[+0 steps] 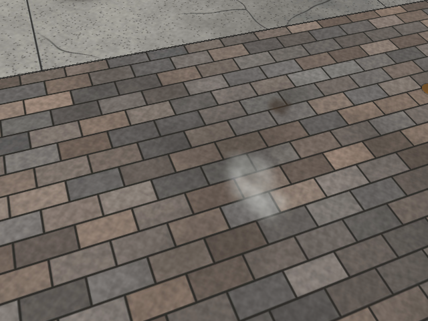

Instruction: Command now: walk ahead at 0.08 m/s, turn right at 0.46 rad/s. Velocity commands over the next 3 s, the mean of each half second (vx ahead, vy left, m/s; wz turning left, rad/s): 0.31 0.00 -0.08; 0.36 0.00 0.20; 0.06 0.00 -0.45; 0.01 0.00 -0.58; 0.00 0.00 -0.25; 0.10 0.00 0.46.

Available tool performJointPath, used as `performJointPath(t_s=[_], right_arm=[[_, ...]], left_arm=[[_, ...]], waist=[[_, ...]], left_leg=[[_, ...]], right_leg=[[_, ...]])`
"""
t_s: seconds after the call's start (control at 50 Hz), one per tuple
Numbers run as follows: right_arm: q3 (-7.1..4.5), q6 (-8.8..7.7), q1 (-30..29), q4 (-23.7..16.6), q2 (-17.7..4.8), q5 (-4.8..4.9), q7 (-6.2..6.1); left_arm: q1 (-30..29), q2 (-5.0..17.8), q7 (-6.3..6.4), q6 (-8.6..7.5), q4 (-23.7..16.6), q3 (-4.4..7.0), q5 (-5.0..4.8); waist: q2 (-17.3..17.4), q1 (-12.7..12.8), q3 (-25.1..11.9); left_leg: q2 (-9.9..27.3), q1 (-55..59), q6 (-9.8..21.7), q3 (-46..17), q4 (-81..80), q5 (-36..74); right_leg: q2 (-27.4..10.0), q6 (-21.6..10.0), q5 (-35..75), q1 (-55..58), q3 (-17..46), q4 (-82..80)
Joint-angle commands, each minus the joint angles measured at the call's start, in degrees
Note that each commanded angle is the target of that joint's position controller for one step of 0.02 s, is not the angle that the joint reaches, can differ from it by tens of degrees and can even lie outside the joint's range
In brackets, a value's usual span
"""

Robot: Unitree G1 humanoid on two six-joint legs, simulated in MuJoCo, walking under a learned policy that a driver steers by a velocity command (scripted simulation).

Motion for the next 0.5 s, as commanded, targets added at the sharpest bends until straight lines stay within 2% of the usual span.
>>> performJointPath(t_s=[0.02, 0.06, 0.08, 0.14, 0.18, 0.2, 0.22, 0.24, 0.26, 0.28, 0.3, 0.32, 0.34, 0.36, 0.38, 0.4, 0.44, 0.5], right_arm=[[-1.16, -0.41, -2.2, -4.5, -7.0, 0.72, -0.73], [-1.47, -0.33, 2.3, -3.5, -8.3, 0.86, -0.87], [-1.6, -0.5, 3.3, -3.1, -8.9, 0.94, -0.8], [-2.0, -1.22, 3.5, -2.5, -10.7, 1.43, -0.12], [-2.27, -1.52, 4.3, -1.8, -11.8, 2.01, 0.55], [-2.32, -1.56, 4.6, -1.4, -12.1, 2.37, 0.92], [-2.21, -1.5, 4.1, -1.1, -12.1, 2.89, 1.26], [-1.88, -1.49, 4.0, -0.8, -11.2, 3.1, 1.56], [-0.94, -1.81, 4.2, -0.4, -8.7, 2.79, 1.91], [0.7, -2.41, 2.1, -1.2, -4.0, 1.82, 2.6], [1.64, -3.71, 0.8, -4.4, -0.8, 1.09, 2.95], [0.08, -4.34, -2.4, -5.3, -6.6, 2.73, 2.54], [-0.83, -4.39, -1.8, -4.8, -8.9, 3.78, 2.73], [-0.97, -4.28, -0.7, -3.6, -8.6, 3.86, 2.95], [-1.11, -4.21, -0.5, -3.0, -8.4, 3.21, 2.96], [-1.15, -4.1, -0.4, -2.7, -7.8, 2.82, 3.06], [-0.65, -3.88, 0.6, -2.1, -5.4, 2.75, 3.34], [0.07, -3.41, -1.5, -3.2, -3.7, 2.38, 3.52]], left_arm=[[1.3, 2.8, -0.13, -0.14, -3.2, 0.77, -0.26], [-2.7, 1.9, -0.4, -0.88, -4.7, -0.04, -0.44], [-3.8, 1.4, -0.59, -1.29, -5.0, -0.4, -0.3], [-4.4, -0.2, -1.25, -2.76, -4.8, -1.59, 0.03], [-3.7, 0.4, -1.67, -3.66, -4.0, -1.6, -0.13], [-2.6, 0.8, -1.86, -4.07, -3.4, -1.49, -0.34], [-0.3, 0.6, -2.03, -4.44, -2.3, -1.45, -0.5], [2.7, 0.5, -2.06, -4.66, -0.7, -1.34, -0.54], [6.6, 1.2, -1.68, -4.75, 0.7, -0.94, -0.72], [13.3, 3.1, -1.07, -4.82, 1.9, -0.4, -0.47], [16.1, 10.4, -0.71, -4.66, 1.5, 1.14, 0.27], [17.4, 9.6, -1.0, -5.55, 2.3, 1.35, 1.04], [14.8, 5.5, -1.12, -6.53, 2.3, 0.02, 0.84], [12.2, 3.4, -1.22, -7.3, 2.2, -0.69, 0.72], [9.8, 2.4, -1.28, -7.65, 2.1, -1.04, 0.54], [8.7, 1.6, -1.22, -7.9, 2.2, -1.29, 0.75], [8.2, 1.0, -1.05, -8.42, 2.4, -1.25, 1.51], [7.5, 1.6, -0.88, -8.86, 3.3, -1.06, 1.41]], waist=[[10.6, 0.3, -3.4], [13.0, -2.9, -3.0], [13.3, -3.6, -2.9], [13.6, -3.6, -1.8], [13.6, -3.4, -0.3], [13.0, -2.7, 0.0], [12.0, -1.0, 0.1], [10.8, 0.7, -0.1], [9.2, 2.8, -1.9], [3.3, 6.0, -5.5], [-11.5, 6.1, -7.1], [-8.3, 8.2, -3.7], [-6.3, 6.6, 0.8], [-7.0, 5.2, 2.7], [-6.3, 4.2, 3.8], [-5.3, 3.6, 4.6], [-3.6, 2.6, 3.2], [-2.4, 2.6, 3.3]], left_leg=[[12.0, 7.6, 10.0, -10.9, -11.8, 2.3], [12.6, 12.4, 10.7, -12.9, -14.2, -8.8], [13.2, 13.4, 10.8, -13.5, -14.9, -10.9], [13.8, 9.6, 10.7, -11.5, -16.5, -10.4], [13.8, 5.7, 11.1, -10.2, -16.6, -9.1], [13.9, 4.3, 11.3, -10.1, -16.1, -8.8], [13.6, 2.3, 11.1, -9.4, -14.9, -9.0], [12.9, -0.6, 10.3, -8.6, -12.7, -8.6], [11.3, -6.1, 8.5, -7.5, -8.7, -7.1], [6.9, -14.1, 4.7, -3.0, 3.6, -8.5], [0.6, -28.7, 0.7, 4.2, 20.3, -16.7], [2.3, -33.8, 0.5, -0.5, 31.5, -20.5], [4.1, -36.7, 1.4, -3.7, 35.4, -15.5], [4.7, -37.5, 1.9, -4.4, 36.1, -10.4], [5.0, -37.7, 1.7, -5.1, 35.4, -5.9], [5.2, -36.5, 1.3, -6.1, 34.4, -1.9], [4.1, -34.1, 0.0, -5.5, 33.8, 4.4], [3.7, -29.6, -1.7, -3.5, 24.6, 12.3]], right_leg=[[-3.3, 2.1, 3.3, -5.9, -2.7, 6.0], [-4.4, 2.4, 3.6, -8.1, -3.9, -1.0], [-5.1, 2.2, 3.1, -7.2, -4.3, -4.9], [-6.7, 0.5, 0.8, 2.0, -7.9, -17.4], [-6.2, -1.1, 0.4, 8.8, -10.0, -24.3], [-5.9, -2.1, 2.6, 12.0, -10.5, -28.5], [-5.6, -3.4, 7.4, 16.7, -11.2, -34.5], [-4.9, -4.5, 10.9, 22.8, -11.9, -39.6], [-5.9, -5.5, 11.4, 32.2, -9.7, -40.9], [-13.7, -7.3, 9.1, 42.9, 0.4, -42.7], [-26.8, -13.7, 4.0, 48.8, 19.1, -45.7], [-31.3, -19.7, -3.5, 41.9, 25.4, -49.2], [-28.4, -18.4, -9.1, 40.1, 21.3, -50.5], [-25.3, -16.1, -7.7, 38.7, 16.2, -51.8], [-23.8, -14.4, -1.8, 37.5, 11.7, -52.9], [-22.5, -13.2, 6.0, 35.8, 7.3, -53.5], [-20.7, -12.2, 18.4, 33.8, -0.1, -54.0], [-19.0, -11.7, 24.3, 29.8, -7.9, -55.1]])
